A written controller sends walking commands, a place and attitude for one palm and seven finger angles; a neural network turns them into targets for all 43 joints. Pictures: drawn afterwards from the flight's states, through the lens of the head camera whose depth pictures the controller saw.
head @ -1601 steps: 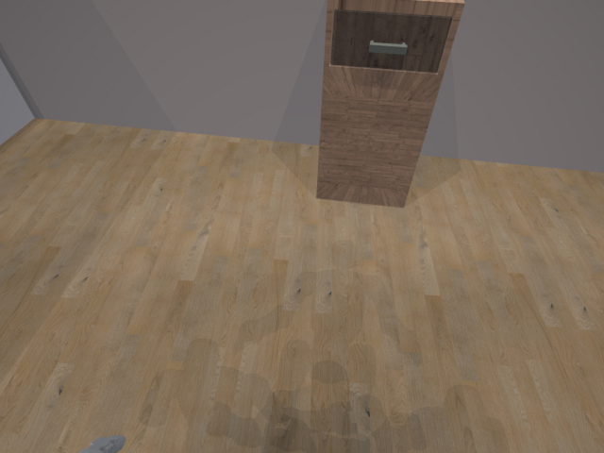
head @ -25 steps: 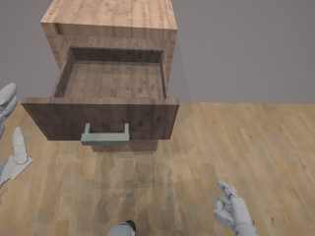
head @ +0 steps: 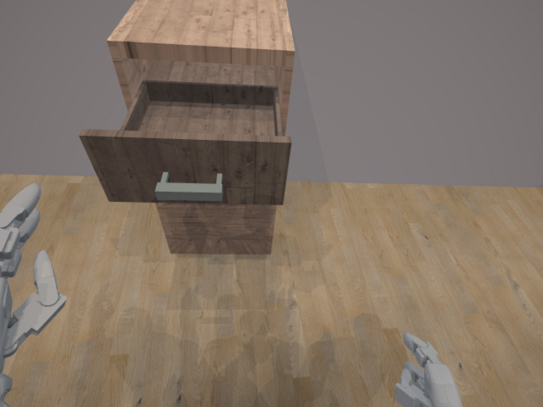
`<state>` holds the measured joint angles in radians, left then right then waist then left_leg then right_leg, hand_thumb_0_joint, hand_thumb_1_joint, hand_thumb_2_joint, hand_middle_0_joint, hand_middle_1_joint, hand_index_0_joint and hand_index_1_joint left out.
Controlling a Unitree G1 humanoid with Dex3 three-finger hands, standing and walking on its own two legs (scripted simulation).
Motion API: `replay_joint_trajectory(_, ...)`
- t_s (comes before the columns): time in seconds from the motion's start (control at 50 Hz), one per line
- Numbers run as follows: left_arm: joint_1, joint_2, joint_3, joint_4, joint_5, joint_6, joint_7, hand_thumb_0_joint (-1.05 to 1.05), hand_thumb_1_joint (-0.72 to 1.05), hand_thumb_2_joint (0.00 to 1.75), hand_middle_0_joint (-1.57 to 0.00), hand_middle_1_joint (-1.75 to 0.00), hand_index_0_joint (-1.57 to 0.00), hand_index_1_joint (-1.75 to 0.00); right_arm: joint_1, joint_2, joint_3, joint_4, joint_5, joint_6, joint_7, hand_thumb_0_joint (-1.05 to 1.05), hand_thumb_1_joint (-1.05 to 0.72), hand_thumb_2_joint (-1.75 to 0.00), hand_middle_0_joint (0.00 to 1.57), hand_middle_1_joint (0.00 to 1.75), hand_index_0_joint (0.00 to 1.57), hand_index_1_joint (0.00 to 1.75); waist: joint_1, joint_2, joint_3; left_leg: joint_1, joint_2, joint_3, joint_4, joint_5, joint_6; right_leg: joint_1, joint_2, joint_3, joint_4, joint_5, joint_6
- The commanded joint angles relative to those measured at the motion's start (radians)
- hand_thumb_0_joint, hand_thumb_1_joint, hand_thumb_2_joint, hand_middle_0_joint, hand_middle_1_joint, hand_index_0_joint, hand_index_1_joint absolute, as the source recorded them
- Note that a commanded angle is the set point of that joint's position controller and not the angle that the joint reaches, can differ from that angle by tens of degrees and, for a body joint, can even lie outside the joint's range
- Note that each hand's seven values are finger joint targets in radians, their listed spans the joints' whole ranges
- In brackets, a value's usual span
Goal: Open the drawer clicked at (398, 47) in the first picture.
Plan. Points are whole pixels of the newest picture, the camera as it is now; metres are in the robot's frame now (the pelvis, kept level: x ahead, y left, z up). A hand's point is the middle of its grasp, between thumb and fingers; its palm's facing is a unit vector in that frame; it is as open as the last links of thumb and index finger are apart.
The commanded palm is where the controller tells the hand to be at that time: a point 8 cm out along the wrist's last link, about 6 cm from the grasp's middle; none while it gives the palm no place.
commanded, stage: stop stepping back and stand still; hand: left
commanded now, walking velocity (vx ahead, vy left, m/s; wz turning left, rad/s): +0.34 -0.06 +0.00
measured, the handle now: (191, 184) +0.51 +0.18 +0.00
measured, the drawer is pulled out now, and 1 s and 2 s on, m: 0.30 0.30 0.30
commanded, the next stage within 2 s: let the arm hang, fingers relaxed in 0.56 s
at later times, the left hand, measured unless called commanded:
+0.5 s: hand (37, 367) +0.13 +0.21 +0.17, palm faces +0.33 -0.84 -0.44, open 7.4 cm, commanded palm +0.06 +0.27 +0.19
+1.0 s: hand out of the picture -0.04 +0.16 -0.18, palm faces +0.13 -0.98 -0.17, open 6.9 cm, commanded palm none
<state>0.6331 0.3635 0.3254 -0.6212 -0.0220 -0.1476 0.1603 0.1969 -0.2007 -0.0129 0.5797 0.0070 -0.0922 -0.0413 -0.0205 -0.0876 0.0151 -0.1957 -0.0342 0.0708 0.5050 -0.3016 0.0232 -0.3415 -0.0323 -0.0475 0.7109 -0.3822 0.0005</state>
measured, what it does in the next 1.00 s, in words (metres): steps on the spot: left foot, then left foot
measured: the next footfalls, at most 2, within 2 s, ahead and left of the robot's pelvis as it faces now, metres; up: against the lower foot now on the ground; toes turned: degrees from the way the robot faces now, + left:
left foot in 0.46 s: -0.01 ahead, +0.13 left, +0.00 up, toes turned +4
left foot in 0.94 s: +0.01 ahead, +0.12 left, +0.00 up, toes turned +4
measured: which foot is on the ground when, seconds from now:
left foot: down 0.00-0.14, up 0.16-0.44, down 0.46-0.66, up 0.68-0.92, down 0.94-1.00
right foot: down 0.00-1.00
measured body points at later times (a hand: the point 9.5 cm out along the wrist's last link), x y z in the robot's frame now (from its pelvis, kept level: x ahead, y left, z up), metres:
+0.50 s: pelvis -0.06 -0.01 +0.00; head -0.05 +0.00 +0.45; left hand +0.10 +0.25 +0.20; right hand +0.08 -0.28 -0.07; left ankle -0.05 +0.12 -0.73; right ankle -0.02 -0.09 -0.72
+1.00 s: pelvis -0.06 -0.02 -0.01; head -0.04 +0.00 +0.44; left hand -0.04 +0.21 -0.16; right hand +0.01 -0.25 -0.14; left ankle -0.03 +0.11 -0.73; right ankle -0.02 -0.09 -0.73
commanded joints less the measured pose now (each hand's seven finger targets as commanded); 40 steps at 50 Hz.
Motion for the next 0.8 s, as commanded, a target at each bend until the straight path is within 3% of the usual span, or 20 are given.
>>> replay_joint_trajectory(0.0, 0.026, 0.222, 0.187, -0.316, -0.01, -0.106, 0.025, 0.0, 0.9, 0.9, -0.2, -0.3, -0.2, -0.3, -0.068, -0.125, -0.03, -0.126, 0.005, -0.07, 0.016, 0.0, -0.9, -0.9, 0.2, 0.3, 0.2, 0.3, 0.011, 0.271, -0.05, -0.067, 0.256, -0.222, -0.175, 0.289, 0.113, 0.029, 0.031, -0.025, 0.002, -0.051, 0.005)
replay_joint_trajectory(0.08, 0.003, 0.182, 0.188, -0.084, -0.025, -0.096, 0.015, 0.0, 0.9, 0.9, -0.2, -0.3, -0.2, -0.3, -0.091, -0.126, -0.023, -0.114, 0.019, -0.026, 0.002, 0.0, -0.9, -0.9, 0.2, 0.3, 0.2, 0.3, 0.013, 0.186, 0.003, -0.332, 0.194, -0.144, -0.069, -0.174, 0.081, 0.268, 0.02, -0.022, -0.248, 0.031, -0.012)
replay_joint_trajectory(0.1, 0.006, 0.186, 0.193, -0.023, -0.023, -0.096, 0.009, 0.0, 0.9, 0.9, -0.2, -0.3, -0.2, -0.3, -0.087, -0.123, -0.028, -0.114, 0.022, -0.014, -0.002, 0.0, -0.9, -0.9, 0.2, 0.3, 0.2, 0.3, 0.015, 0.066, 0.009, -0.392, 0.121, -0.099, 0.09, -0.259, 0.053, 0.272, -0.038, 0.124, -0.34, -0.042, -0.056)
replay_joint_trajectory(0.14, -0.049, 0.169, 0.155, 0.005, -0.029, -0.081, -0.006, 0.0, 0.9, 0.9, -0.2, -0.3, -0.2, -0.3, -0.076, -0.126, -0.051, -0.13, 0.032, 0.011, 0.002, 0.0, -0.9, -0.9, 0.2, 0.3, 0.2, 0.3, 0.012, -0.201, 0.016, -0.432, 0.017, -0.057, 0.56, -0.235, 0.008, 0.099, -0.319, 0.588, -0.596, -0.39, -0.167)
replay_joint_trajectory(0.18, -0.089, 0.136, 0.113, 0.003, -0.028, -0.089, -0.023, 0.0, 0.9, 0.9, -0.2, -0.3, -0.2, -0.3, -0.066, -0.133, -0.053, -0.111, 0.019, 0.015, 0.013, 0.0, -0.9, -0.9, 0.2, 0.3, 0.2, 0.3, -0.021, -0.096, 0.035, -0.422, 0.053, -0.132, 0.677, -0.097, 0.0, 0.003, -0.303, 0.485, -0.565, -0.284, -0.143)
replay_joint_trajectory(0.24, -0.082, 0.139, 0.079, -0.034, -0.015, -0.103, -0.022, 0.0, 0.9, 0.9, -0.2, -0.3, -0.2, -0.3, -0.092, -0.113, -0.028, -0.104, 0.003, 0.019, 0.002, 0.0, -0.9, -0.9, 0.2, 0.3, 0.2, 0.3, -0.02, -0.041, -0.006, -0.323, 0.072, -0.068, 0.56, 0.015, -0.008, -0.066, -0.234, 0.266, -0.555, -0.231, -0.135)
replay_joint_trajectory(0.36, -0.069, 0.244, 0.138, -0.304, 0.013, -0.122, 0.037, 0.0, 0.9, 0.9, -0.2, -0.3, -0.2, -0.3, -0.074, -0.103, -0.031, -0.115, -0.016, -0.05, -0.039, 0.0, -0.9, -0.9, 0.2, 0.3, 0.2, 0.3, 0.018, 0.008, -0.099, -0.059, 0.049, 0.012, 0.065, -0.094, 0.028, 0.005, -0.251, 0.274, -0.532, -0.28, -0.134)
replay_joint_trajectory(0.4, -0.012, 0.219, 0.143, -0.292, 0.008, -0.125, 0.049, 0.0, 0.9, 0.9, -0.2, -0.3, -0.2, -0.3, -0.035, -0.1, -0.024, -0.111, -0.022, -0.059, -0.043, 0.0, -0.9, -0.9, 0.2, 0.3, 0.2, 0.3, 0.003, 0.113, -0.116, 0.034, 0.032, 0.006, -0.113, -0.076, 0.035, 0.015, -0.161, 0.182, -0.41, -0.243, -0.105)
replay_joint_trajectory(0.42, -0.015, 0.202, 0.139, -0.297, -0.001, -0.133, 0.051, 0.0, 0.9, 0.9, -0.2, -0.3, -0.2, -0.3, -0.026, -0.122, -0.029, -0.118, -0.025, -0.066, -0.045, 0.0, -0.9, -0.9, 0.2, 0.3, 0.2, 0.3, -0.004, 0.248, -0.09, 0.038, 0.114, -0.136, -0.234, -0.176, 0.071, -0.015, -0.074, 0.135, -0.243, -0.198, -0.071)
replay_joint_trajectory(0.44, -0.034, 0.192, 0.146, -0.3, -0.001, -0.143, 0.054, 0.0, 0.9, 0.9, -0.2, -0.3, -0.2, -0.3, -0.031, -0.134, -0.028, -0.121, -0.025, -0.069, -0.039, 0.0, -0.9, -0.9, 0.2, 0.3, 0.2, 0.3, 0.001, 0.433, -0.058, 0.041, 0.271, -0.378, -0.311, -0.279, 0.126, -0.112, 0.038, 0.016, -0.015, -0.131, -0.027)
replay_joint_trajectory(0.46, -0.029, 0.2, 0.151, -0.273, 0.007, -0.143, 0.054, 0.0, 0.9, 0.9, -0.2, -0.3, -0.2, -0.3, -0.023, -0.111, -0.028, -0.125, -0.02, -0.077, -0.034, 0.0, -0.9, -0.9, 0.2, 0.3, 0.2, 0.3, -0.01, 0.432, -0.033, 0.014, 0.373, -0.477, -0.329, -0.192, 0.171, -0.184, 0.06, -0.025, 0.179, -0.145, -0.009)
replay_joint_trajectory(0.5, 0.003, 0.211, 0.193, -0.201, -0.016, -0.133, 0.043, 0.0, 0.9, 0.9, -0.2, -0.3, -0.2, -0.3, -0.012, -0.107, -0.039, -0.094, -0.004, -0.083, -0.025, 0.0, -0.9, -0.9, 0.2, 0.3, 0.2, 0.3, -0.006, 0.285, -0.03, -0.022, 0.33, -0.364, -0.268, -0.003, 0.17, -0.185, 0.033, 0.024, 0.248, -0.103, 0.002)
replay_joint_trajectory(0.56, 0.077, 0.167, 0.18, -0.088, -0.024, -0.093, 0.032, 0.0, 0.9, 0.9, -0.2, -0.3, -0.2, -0.3, -0.027, -0.111, -0.045, -0.087, 0.01, -0.069, -0.017, 0.0, -0.9, -0.9, 0.2, 0.3, 0.2, 0.3, 0.007, 0.265, -0.03, -0.074, 0.23, -0.137, -0.149, 0.196, 0.1, -0.006, 0.039, -0.05, -0.036, -0.009, 0.016)
replay_joint_trajectory(0.6, 0.061, 0.163, 0.16, -0.058, -0.024, -0.096, 0.02, 0.0, 0.9, 0.9, -0.2, -0.3, -0.2, -0.3, -0.052, -0.123, -0.035, -0.086, 0.007, -0.06, -0.015, 0.0, -0.9, -0.9, 0.2, 0.3, 0.2, 0.3, 0.01, 0.18, -0.006, -0.183, 0.2, -0.125, -0.057, 0.178, 0.06, 0.188, 0.04, -0.04, -0.27, 0.138, 0.016)
replay_joint_trajectory(0.62, 0.042, 0.163, 0.145, -0.067, -0.019, -0.1, 0.014, 0.0, 0.9, 0.9, -0.2, -0.3, -0.2, -0.3, -0.056, -0.123, -0.037, -0.09, 0.008, -0.057, -0.01, 0.0, -0.9, -0.9, 0.2, 0.3, 0.2, 0.3, 0.001, 0.091, -0.011, -0.217, 0.155, -0.093, 0.005, 0.111, 0.032, 0.24, -0.002, 0.045, -0.333, 0.212, 0.0)
replay_joint_trajectory(0.64, -0.057, -0.013, -0.205, 0.682, 0.085, 0.07, -0.12, 0.0, 0.9, 0.9, -0.2, -0.3, -0.2, -0.3, -0.056, -0.156, -0.062, 0.086, -0.002, -0.057, 0.06, 0.0, -0.9, -0.9, 0.2, 0.3, 0.2, 0.3, 0.013, -0.016, -0.074, -0.323, 0.09, -0.022, 0.265, 0.102, -0.022, 0.223, -0.245, 0.188, -0.218, 0.654, -0.085)
replay_joint_trajectory(0.66, -0.097, -0.005, -0.202, 0.706, 0.072, 0.125, -0.148, 0.0, 0.9, 0.9, -0.2, -0.3, -0.2, -0.3, 0.02, -0.081, -0.053, 0.068, 0.003, -0.017, 0.054, 0.0, -0.9, -0.9, 0.2, 0.3, 0.2, 0.3, -0.015, -0.084, -0.147, -0.278, 0.101, -0.067, 0.259, -0.182, -0.036, 0.231, -0.308, 0.249, -0.212, 0.903, -0.131)
replay_joint_trajectory(0.7, -0.177, -0.032, -0.203, 0.753, 0.067, 0.134, -0.144, 0.0, 0.9, 0.9, -0.2, -0.3, -0.2, -0.3, 0.058, -0.092, -0.053, 0.105, -0.013, 0.023, 0.044, 0.0, -0.9, -0.9, 0.2, 0.3, 0.2, 0.3, -0.002, -0.177, -0.106, -0.273, 0.091, -0.076, 0.359, -0.243, -0.031, 0.151, -0.268, 0.195, -0.24, 0.632, -0.175)
replay_joint_trajectory(0.74, -0.219, -0.015, -0.201, 0.858, 0.069, 0.139, -0.14, 0.0, 0.9, 0.9, -0.2, -0.3, -0.2, -0.3, 0.036, -0.09, -0.044, 0.083, -0.024, 0.075, 0.045, 0.0, -0.9, -0.9, 0.2, 0.3, 0.2, 0.3, 0.025, -0.272, -0.039, -0.328, 0.055, -0.048, 0.44, -0.26, -0.02, 0.181, -0.24, 0.18, -0.267, 0.658, -0.194)
replay_joint_trajectory(0.78, -0.257, -0.001, -0.212, 0.975, 0.069, 0.15, -0.134, 0.0, 0.9, 0.9, -0.2, -0.3, -0.2, -0.3, -0.003, -0.074, -0.04, 0.092, -0.028, 0.103, 0.047, 0.0, -0.9, -0.9, 0.2, 0.3, 0.2, 0.3, 0.029, -0.187, 0.001, -0.291, 0.043, -0.032, 0.401, -0.235, -0.021, 0.158, -0.229, 0.171, -0.291, 0.651, -0.199)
